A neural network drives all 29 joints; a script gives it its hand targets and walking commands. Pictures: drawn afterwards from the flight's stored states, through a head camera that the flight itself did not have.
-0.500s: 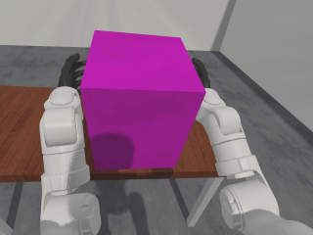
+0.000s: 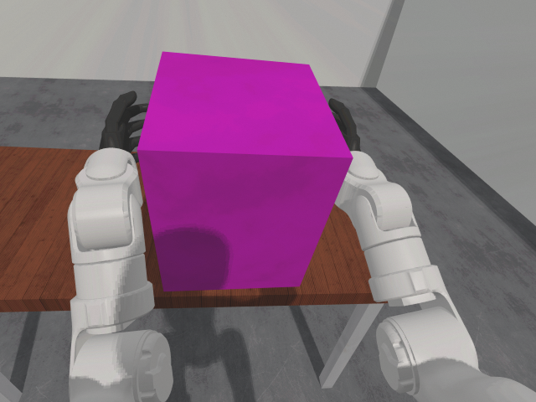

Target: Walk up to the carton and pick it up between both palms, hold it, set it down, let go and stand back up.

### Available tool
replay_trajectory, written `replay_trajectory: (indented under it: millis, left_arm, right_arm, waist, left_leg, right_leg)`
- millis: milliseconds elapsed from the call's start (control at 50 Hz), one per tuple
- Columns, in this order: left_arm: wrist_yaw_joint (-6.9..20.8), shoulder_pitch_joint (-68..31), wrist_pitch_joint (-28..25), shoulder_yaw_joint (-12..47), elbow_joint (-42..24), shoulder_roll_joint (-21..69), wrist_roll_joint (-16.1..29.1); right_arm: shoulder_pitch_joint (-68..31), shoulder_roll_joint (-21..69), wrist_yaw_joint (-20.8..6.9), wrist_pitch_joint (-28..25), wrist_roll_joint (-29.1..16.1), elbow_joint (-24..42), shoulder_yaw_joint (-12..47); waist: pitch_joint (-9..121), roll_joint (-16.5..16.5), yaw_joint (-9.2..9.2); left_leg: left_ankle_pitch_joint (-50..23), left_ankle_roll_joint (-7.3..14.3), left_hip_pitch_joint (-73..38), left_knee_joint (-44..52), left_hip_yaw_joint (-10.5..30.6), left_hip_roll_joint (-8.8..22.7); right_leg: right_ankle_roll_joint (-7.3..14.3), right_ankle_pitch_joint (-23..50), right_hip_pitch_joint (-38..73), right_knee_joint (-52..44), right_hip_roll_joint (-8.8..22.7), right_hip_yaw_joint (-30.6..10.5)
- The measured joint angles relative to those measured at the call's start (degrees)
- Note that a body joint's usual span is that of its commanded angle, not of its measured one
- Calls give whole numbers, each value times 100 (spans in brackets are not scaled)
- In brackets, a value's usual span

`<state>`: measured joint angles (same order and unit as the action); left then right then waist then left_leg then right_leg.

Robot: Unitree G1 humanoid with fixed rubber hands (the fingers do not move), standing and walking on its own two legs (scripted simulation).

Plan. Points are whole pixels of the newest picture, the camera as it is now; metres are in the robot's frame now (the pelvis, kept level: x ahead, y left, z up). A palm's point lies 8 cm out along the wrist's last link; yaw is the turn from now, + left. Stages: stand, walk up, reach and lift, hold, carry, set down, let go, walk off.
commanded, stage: hold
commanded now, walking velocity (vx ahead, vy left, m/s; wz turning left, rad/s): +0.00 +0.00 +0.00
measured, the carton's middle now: (236, 178) +0.37 +0.01 +0.20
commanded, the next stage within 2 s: set down in 0.56 s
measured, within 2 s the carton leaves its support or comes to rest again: neither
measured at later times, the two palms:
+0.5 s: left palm (119, 155) +0.35 +0.16 +0.24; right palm (343, 156) +0.36 -0.13 +0.24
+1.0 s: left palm (125, 165) +0.38 +0.16 +0.21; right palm (329, 177) +0.38 -0.13 +0.19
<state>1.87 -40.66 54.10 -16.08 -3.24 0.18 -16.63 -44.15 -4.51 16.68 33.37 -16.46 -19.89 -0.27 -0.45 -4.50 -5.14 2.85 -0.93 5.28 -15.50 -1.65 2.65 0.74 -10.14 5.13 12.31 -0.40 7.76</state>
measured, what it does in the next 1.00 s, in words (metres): stands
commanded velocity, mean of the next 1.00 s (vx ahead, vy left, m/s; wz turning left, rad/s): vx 0.00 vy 0.00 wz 0.00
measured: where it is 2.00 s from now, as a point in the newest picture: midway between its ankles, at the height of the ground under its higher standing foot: outside the picture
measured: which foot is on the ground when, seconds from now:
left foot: down 0.00-1.00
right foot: down 0.00-1.00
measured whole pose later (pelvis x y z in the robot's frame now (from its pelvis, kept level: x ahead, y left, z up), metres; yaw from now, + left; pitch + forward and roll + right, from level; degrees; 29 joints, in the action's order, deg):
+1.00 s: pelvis +0.00 +0.00 +0.00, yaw +0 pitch -9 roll +0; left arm 6.1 -40.8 34.1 -19.2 7.1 1.9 -20.3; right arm -40.7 2.1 11.3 13.6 -0.3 -28.1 -7.3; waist -7.1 -4.8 -2.2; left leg 1.8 -0.9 1.4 -12.7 -2.3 2.3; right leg 0.8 -10.1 7.8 11.7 -0.1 7.2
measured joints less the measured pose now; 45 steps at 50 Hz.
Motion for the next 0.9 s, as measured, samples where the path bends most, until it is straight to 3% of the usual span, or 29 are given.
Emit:
replay_trajectory:
  millis: [660, 760, 900]
  left_arm:
    - [9, 0, -40, -11, -32, 12, -5]
    - [155, -75, -414, -146, -5, 89, -136]
    - [440, -268, -1446, -418, 724, 189, -403]
  right_arm:
    - [3, 9, -1, -33, 20, 24, -9]
    - [-22, 97, -66, -336, 245, 43, -110]
    - [1, 474, -433, -1253, 1118, -473, -603]
  waist:
    - [-23, -5, -2]
    - [-179, -29, 21]
    - [-428, -35, 197]
  left_leg:
    - [-1, 0, -15, 2, 5, -3]
    - [-22, 4, -145, 54, -8, -14]
    - [-101, 8, -329, 236, -77, -33]
  right_leg:
    - [-1, -1, 15, 0, 0, 0]
    - [-3, -7, 109, 13, 13, -11]
    - [1, -25, 167, 52, 42, -73]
